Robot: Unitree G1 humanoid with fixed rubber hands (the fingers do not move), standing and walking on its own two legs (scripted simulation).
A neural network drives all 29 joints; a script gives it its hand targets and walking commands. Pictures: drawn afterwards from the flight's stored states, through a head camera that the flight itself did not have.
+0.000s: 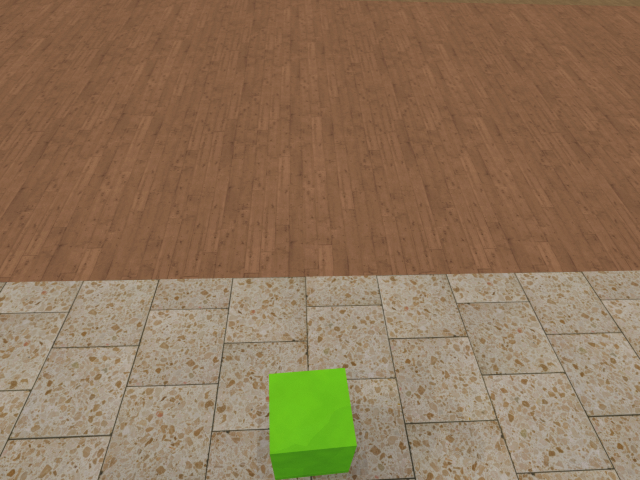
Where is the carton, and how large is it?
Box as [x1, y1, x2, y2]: [269, 368, 356, 479]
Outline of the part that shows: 344,368 269,374 270,457 275,479 348,471 356,443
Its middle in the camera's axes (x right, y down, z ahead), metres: -0.03 +0.51 +1.08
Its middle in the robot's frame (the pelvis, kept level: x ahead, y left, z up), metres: +0.43 +0.01 -0.66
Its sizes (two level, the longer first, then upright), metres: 0.210 0.200 0.250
